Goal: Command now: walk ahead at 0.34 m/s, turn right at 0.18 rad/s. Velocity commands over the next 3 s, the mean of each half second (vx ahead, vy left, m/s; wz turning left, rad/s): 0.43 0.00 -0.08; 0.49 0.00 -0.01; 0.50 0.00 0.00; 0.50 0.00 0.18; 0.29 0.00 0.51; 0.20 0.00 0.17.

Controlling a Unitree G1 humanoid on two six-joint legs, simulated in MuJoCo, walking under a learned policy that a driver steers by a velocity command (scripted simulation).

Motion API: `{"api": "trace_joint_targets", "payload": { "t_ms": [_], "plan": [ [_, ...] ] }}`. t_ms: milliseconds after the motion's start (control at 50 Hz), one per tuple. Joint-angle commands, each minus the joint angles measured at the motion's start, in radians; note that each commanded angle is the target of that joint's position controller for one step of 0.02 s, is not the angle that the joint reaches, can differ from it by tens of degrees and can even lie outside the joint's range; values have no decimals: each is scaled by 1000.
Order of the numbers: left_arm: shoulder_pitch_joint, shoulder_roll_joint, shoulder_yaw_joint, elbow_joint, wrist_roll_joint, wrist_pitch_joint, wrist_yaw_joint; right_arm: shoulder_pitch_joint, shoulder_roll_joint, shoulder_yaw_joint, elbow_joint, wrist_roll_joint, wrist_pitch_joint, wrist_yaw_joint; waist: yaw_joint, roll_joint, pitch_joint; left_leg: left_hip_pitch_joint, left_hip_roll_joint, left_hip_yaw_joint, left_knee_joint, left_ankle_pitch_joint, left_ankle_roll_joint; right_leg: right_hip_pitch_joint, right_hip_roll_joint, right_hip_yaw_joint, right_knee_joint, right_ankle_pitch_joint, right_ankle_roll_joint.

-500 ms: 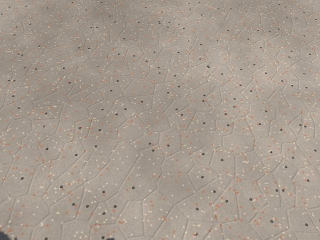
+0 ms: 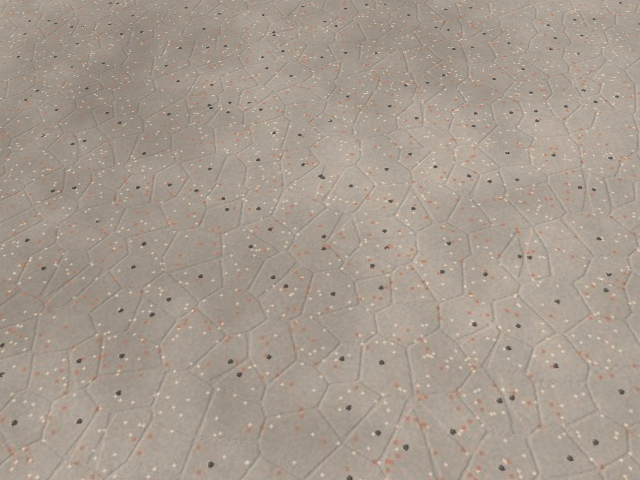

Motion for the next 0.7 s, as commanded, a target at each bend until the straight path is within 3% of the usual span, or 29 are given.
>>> {"api": "trace_joint_targets", "payload": {
  "t_ms": [20,120,180,200,220,240,260,280,320,340,440,500,560,600,640,660,680,700],
  "plan": [
    [12,203,56,-34,-4,-22,-2,-120,-62,-1,-75,6,-33,10,39,-150,7,-69,5,1,-118,33,4,82,-258,238,-175,-155,-164],
    [30,201,57,-4,-14,-19,-13,-117,-73,6,-68,15,-54,23,37,-140,34,16,-2,20,-203,21,39,49,-273,249,-144,-187,-158],
    [12,163,44,5,-16,-11,-17,31,-84,-2,-4,10,-63,23,-43,-118,0,254,-31,51,-277,49,67,-45,-221,200,-24,-143,-116],
    [-1,121,29,0,-9,-13,-16,142,-119,-16,28,10,-65,14,-91,-81,-37,400,19,-21,-299,13,96,-128,-170,147,115,-94,-80],
    [-6,52,9,-35,0,-25,-16,240,-222,-39,44,1,-66,6,-108,142,-94,595,216,-312,-398,-90,192,-338,-39,7,456,-157,-6],
    [-23,83,15,-68,-10,-43,-8,318,-249,-48,63,-1,-65,15,-137,285,-120,698,333,-649,-530,-318,311,-572,29,13,707,-392,29],
    [-26,157,34,-59,-28,-55,-9,262,-179,-24,47,2,-70,18,-121,169,-55,661,327,-628,-539,-425,303,-662,-39,81,829,-352,15],
    [-38,165,36,-56,-34,-60,-13,208,-130,-10,27,-1,-71,17,-99,134,-7,609,285,-532,-542,-399,265,-687,-79,69,850,-258,3],
    [-57,145,38,-52,-13,-60,-14,137,-86,8,7,-8,-71,17,-66,86,42,497,226,-388,-575,-214,230,-645,-137,56,776,-113,8],
    [-59,128,36,-54,-10,-56,-16,129,-79,12,7,-12,-69,15,-53,90,46,452,201,-328,-593,-129,220,-597,-150,48,741,-69,16],
    [-141,74,21,-82,-3,-46,-18,180,-111,9,29,-4,-66,-5,-60,47,47,426,144,-135,-620,266,215,-555,-140,-4,504,128,70],
    [-235,45,6,-105,-11,-51,-31,230,-116,12,44,3,-60,-12,-93,51,65,405,119,-66,-633,288,199,-476,-111,-40,321,255,69],
    [-320,44,0,-131,-17,-56,-50,294,-120,12,68,8,-49,-14,-119,42,98,462,151,-65,-623,280,204,-464,-91,-47,224,284,55],
    [-353,53,0,-148,-20,-61,-63,313,-126,8,80,11,-37,-16,-113,45,110,533,186,-70,-590,337,199,-476,-85,-39,186,244,32],
    [-330,81,8,-147,-18,-64,-70,304,-142,1,82,12,-28,-20,-76,59,84,591,206,-64,-522,505,183,-419,-65,-46,163,173,1],
    [-278,106,19,-135,-15,-64,-69,294,-156,-4,79,12,-24,-22,-41,78,41,608,204,-57,-454,679,173,-332,-37,-65,167,133,-18],
    [-155,140,37,-101,-14,-62,-63,274,-159,-5,75,10,-17,-23,31,83,-38,593,180,-29,-312,839,156,-162,-7,-92,151,134,-48],
    [18,185,59,-51,-11,-58,-52,264,-142,3,64,3,-13,-25,110,69,-151,469,135,-3,-104,798,126,112,-38,-62,170,168,-86]
  ]
}}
